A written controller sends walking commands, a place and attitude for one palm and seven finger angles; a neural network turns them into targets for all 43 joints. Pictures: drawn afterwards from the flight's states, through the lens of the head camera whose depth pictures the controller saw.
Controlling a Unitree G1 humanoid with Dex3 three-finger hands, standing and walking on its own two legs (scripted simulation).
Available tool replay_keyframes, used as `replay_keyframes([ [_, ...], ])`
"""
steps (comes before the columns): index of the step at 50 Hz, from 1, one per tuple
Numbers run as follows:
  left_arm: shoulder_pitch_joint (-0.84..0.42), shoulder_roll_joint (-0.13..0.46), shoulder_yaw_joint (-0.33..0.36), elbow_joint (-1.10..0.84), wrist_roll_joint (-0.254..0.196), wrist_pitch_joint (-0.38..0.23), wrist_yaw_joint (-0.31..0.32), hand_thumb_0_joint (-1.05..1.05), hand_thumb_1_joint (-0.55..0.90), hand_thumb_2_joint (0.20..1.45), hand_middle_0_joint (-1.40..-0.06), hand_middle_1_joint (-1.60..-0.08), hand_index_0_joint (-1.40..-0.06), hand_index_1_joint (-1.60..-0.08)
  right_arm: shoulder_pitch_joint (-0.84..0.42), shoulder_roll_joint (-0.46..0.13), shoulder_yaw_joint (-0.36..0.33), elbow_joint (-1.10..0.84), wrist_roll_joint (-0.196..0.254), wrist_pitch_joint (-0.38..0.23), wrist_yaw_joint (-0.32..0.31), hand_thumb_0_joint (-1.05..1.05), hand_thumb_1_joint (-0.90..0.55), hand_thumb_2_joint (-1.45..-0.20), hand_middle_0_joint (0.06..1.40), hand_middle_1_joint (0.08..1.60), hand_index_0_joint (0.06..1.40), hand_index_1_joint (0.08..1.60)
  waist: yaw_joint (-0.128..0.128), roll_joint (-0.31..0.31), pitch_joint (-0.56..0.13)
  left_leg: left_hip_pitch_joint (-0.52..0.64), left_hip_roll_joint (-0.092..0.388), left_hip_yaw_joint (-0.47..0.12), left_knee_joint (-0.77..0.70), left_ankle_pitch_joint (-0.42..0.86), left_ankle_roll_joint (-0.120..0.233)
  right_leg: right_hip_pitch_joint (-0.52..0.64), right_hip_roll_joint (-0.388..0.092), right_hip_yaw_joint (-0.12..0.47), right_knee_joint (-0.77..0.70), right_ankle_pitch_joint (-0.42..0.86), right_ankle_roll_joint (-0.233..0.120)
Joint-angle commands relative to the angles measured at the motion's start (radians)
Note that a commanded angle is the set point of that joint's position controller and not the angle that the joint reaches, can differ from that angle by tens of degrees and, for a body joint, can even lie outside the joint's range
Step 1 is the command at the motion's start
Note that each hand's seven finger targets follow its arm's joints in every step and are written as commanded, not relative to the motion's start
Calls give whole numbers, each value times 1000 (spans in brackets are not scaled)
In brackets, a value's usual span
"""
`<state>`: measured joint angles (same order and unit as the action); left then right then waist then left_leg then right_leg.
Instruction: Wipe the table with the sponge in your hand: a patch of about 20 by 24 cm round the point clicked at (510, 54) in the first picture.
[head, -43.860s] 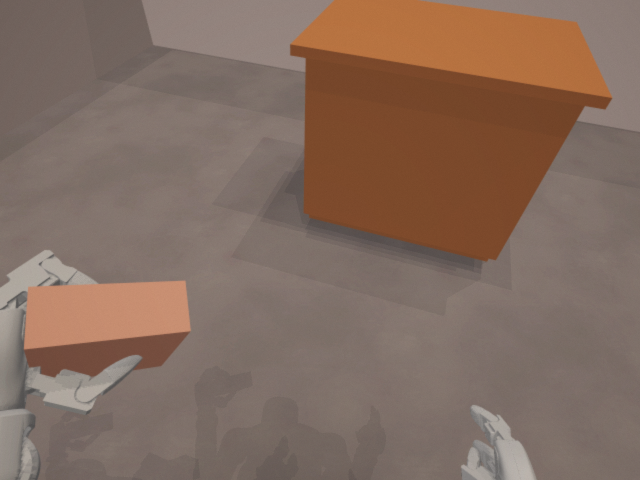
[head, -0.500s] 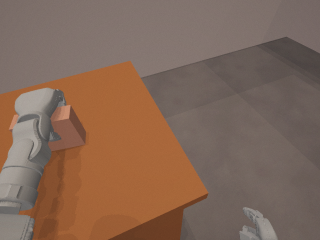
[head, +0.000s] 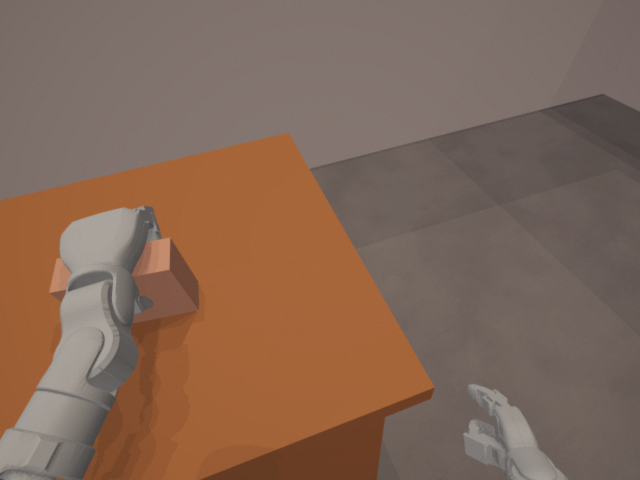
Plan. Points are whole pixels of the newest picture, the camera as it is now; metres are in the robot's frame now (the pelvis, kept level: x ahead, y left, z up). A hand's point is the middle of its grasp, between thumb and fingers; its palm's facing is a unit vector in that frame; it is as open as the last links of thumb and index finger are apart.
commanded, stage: wipe back along the first lane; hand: left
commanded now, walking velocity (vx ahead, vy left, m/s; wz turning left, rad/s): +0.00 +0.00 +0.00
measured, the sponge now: (139, 293) +0.32 +0.29 +0.07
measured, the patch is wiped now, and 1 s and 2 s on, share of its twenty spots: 1.00 1.00 1.00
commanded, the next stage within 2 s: lift the sponge slowly off the table in 1.06 s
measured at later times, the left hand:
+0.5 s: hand (136, 288) +0.29 +0.26 +0.12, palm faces +0.09 -0.05 -0.99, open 9.3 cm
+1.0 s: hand (123, 333) +0.23 +0.25 +0.13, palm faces +0.16 -0.10 -0.98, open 9.3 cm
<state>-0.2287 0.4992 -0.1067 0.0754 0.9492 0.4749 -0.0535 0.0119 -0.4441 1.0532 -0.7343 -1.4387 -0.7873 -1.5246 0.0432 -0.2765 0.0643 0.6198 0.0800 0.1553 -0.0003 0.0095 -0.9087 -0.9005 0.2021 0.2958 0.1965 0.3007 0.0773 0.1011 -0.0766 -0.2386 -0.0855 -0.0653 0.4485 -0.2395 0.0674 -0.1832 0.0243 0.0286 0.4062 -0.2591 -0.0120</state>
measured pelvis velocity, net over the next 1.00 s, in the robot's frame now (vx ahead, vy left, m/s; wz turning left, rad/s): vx -0.01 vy -0.03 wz -0.04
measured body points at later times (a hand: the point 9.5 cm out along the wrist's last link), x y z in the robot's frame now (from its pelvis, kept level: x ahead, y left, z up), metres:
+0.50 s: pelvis +0.00 -0.03 +0.00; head -0.01 -0.07 +0.44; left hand +0.28 +0.26 +0.18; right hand +0.22 -0.26 -0.10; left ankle -0.01 +0.08 -0.74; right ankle -0.03 -0.12 -0.74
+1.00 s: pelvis -0.01 -0.03 -0.01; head -0.04 -0.07 +0.44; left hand +0.21 +0.25 +0.18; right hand +0.22 -0.24 -0.08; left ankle -0.01 +0.08 -0.74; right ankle -0.03 -0.12 -0.74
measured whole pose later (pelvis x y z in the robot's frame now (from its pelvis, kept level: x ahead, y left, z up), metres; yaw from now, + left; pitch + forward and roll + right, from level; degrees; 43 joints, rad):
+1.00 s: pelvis -0.01 -0.03 -0.01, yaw -2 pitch +0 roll +0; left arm 0.22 0.50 0.00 -0.34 0.87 0.51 0.01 0.02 -0.42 1.05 -0.69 -1.49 -0.78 -1.53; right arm 0.04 -0.28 0.07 0.59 0.09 0.15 -0.01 0.01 -0.91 -0.90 0.20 0.30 0.20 0.30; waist 0.08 0.12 -0.08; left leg -0.24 -0.05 -0.04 0.53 -0.29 0.03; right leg -0.21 0.07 0.05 0.52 -0.30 -0.04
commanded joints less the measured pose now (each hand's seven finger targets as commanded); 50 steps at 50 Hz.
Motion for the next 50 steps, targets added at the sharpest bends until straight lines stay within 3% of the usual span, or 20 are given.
replay_keyframes([
  [1, -160, 82, -1, -60, -26, 9, -27, 0, 100, 1300, -1200, -1600, -1200, -1600, -173, -112, -41, -153, 4, -42, -14, 0, -900, -900, 200, 300, 200, 300, -20, -106, -119, 81, 78, -30, -56, 246, -30, 18, 24, -52, -21, 184, -64],
  [2, -153, 90, 10, -68, -25, 16, -26, 0, 100, 1300, -1200, -1600, -1200, -1600, -185, -116, -41, -156, 4, -42, -15, 0, -900, -900, 200, 300, 200, 300, -11, -73, -112, 79, 81, -32, -62, 238, -31, 13, 25, -49, -19, 166, -69],
  [5, -146, 41, -35, -53, -25, 20, -29, 0, 100, 1300, -1200, -1600, -1200, -1600, -182, -109, -38, -160, 5, -48, -15, 0, -900, -900, 200, 300, 200, 300, -20, -99, -108, 72, 75, -29, -52, 228, -25, 14, 24, -53, -16, 172, -65],
  [7, -118, 60, -13, -92, -23, 16, -29, 0, 100, 1300, -1200, -1600, -1200, -1600, -188, -111, -41, -164, 2, -54, -13, 0, -900, -900, 200, 300, 200, 300, -7, -74, -142, 85, 75, -28, -45, 249, -24, 33, 23, -42, -8, 196, -70],
  [8, -74, 49, -12, -98, -35, 9, -26, 0, 100, 1300, -1200, -1600, -1200, -1600, -181, -106, -42, -168, 2, -57, -11, 0, -900, -900, 200, 300, 200, 300, -7, -101, -159, 84, 70, -23, -33, 260, -19, 51, 22, -44, -1, 220, -64],
  [13, 42, 83, 37, -91, -69, 4, -31, 0, 100, 1300, -1200, -1600, -1200, -1600, -181, -110, -37, -166, 4, -58, -13, 0, -900, -900, 200, 300, 200, 300, -7, -160, -113, 29, 60, 0, -17, 231, -15, 73, 14, -22, 4, 282, -49],
  [14, 43, 128, 77, -87, -68, 6, -28, 0, 100, 1300, -1200, -1600, -1200, -1600, -178, -114, -39, -162, 4, -58, -14, 0, -900, -900, 200, 300, 200, 300, -3, -172, -106, 17, 56, 2, -11, 226, -14, 75, 14, -12, 5, 294, -47],
  [17, 71, 133, 78, -130, -70, 17, -32, 0, 100, 1300, -1200, -1600, -1200, -1600, -191, -116, -39, -170, 5, -58, -15, 0, -900, -900, 200, 300, 200, 300, 1, -118, -100, 14, 51, 7, -7, 235, -15, 78, 10, 2, 14, 316, -49],
  [27, 386, 133, 138, -287, -123, 2, -20, 0, 100, 1300, -1200, -1600, -1200, -1600, -187, -103, -45, -198, 6, -71, 3, 0, -900, -900, 200, 300, 200, 300, 25, -140, -120, -9, 42, 17, 46, 299, -12, 126, -1, 32, 63, 489, -36],
  [31, 421, 156, 168, -334, -136, 21, -5, 0, 100, 1300, -1200, -1600, -1200, -1600, -189, -103, -49, -196, 9, -65, 0, 0, -900, -900, 200, 300, 200, 300, 22, -170, -88, -19, 42, 23, 55, 275, -11, 109, -1, 39, 62, 478, -28],
  [32, 411, 169, 172, -350, -128, 29, -4, 0, 100, 1300, -1200, -1600, -1200, -1600, -194, -107, -50, -194, 8, -63, 0, 0, -900, -900, 200, 300, 200, 300, 22, -141, -77, -19, 43, 21, 50, 271, -13, 95, 1, 45, 59, 459, -32],
  [35, 415, 148, 158, -364, -135, 39, 4, 0, 100, 1300, -1200, -1600, -1200, -1600, -200, -103, -48, -198, 10, -57, -9, 0, -900, -900, 200, 300, 200, 300, 17, -163, -54, -23, 45, 23, 44, 228, -11, 73, 3, 42, 50, 386, -27],
  [37, 411, 172, 176, -386, -125, 43, 6, 0, 100, 1300, -1200, -1600, -1200, -1600, -197, -106, -49, -197, 8, -56, -13, 0, -900, -900, 200, 300, 200, 300, 20, -146, -64, -15, 44, 18, 44, 230, -12, 66, 6, 53, 48, 372, -32],
  [40, 438, 119, 136, -400, -127, 47, 11, 0, 100, 1300, -1200, -1600, -1200, -1600, -206, -97, -46, -205, 9, -57, -16, 0, -900, -900, 200, 300, 200, 300, 21, -139, -71, -7, 47, 19, 41, 211, -12, 59, 6, 39, 45, 323, -31],
  [42, 453, 144, 156, -427, -123, 48, 14, 0, 100, 1300, -1200, -1600, -1200, -1600, -210, -99, -45, -204, 7, -58, -18, 0, -900, -900, 200, 300, 200, 300, 25, -114, -80, -2, 48, 15, 37, 203, -13, 57, 9, 47, 44, 303, -34],
  [44, 485, 130, 153, -412, -126, 49, 17, 0, 100, 1300, -1200, -1600, -1200, -1600, -211, -94, -42, -206, 9, -58, -18, 0, -900, -900, 200, 300, 200, 300, 29, -143, -72, -9, 51, 14, 38, 196, -13, 56, 8, 35, 46, 286, -32],
  [45, 473, 98, 120, -440, -126, 47, 16, 0, 100, 1300, -1200, -1600, -1200, -1600, -219, -93, -40, -211, 8, -58, -17, 0, -900, -900, 200, 300, 200, 300, 21, -127, -78, -2, 50, 18, 38, 195, -12, 54, 7, 35, 44, 289, -32],
  [47, 501, 108, 133, -471, -125, 51, 19, 0, 100, 1300, -1200, -1600, -1200, -1600, -225, -94, -43, -215, 6, -59, -16, 0, -900, -900, 200, 300, 200, 300, 30, -112, -72, 0, 52, 10, 33, 196, -14, 45, 11, 38, 43, 277, -36],
  [48, 501, 76, 107, -475, -126, 53, 22, 0, 100, 1300, -1200, -1600, -1200, -1600, -224, -88, -42, -217, 8, -59, -16, 0, -900, -900, 200, 300, 200, 300, 24, -122, -66, 1, 57, 11, 29, 182, -14, 37, 11, 24, 43, 243, -34],
  [50, 524, 81, 118, -479, -130, 54, 28, 0, 100, 1300, -1200, -1600, -1200, -1600, -223, -89, -42, -214, 7, -60, -14, 0, -900, -900, 200, 300, 200, 300, 27, -138, -54, -6, 60, 8, 26, 171, -14, 29, 13, 23, 39, 228, -34],
])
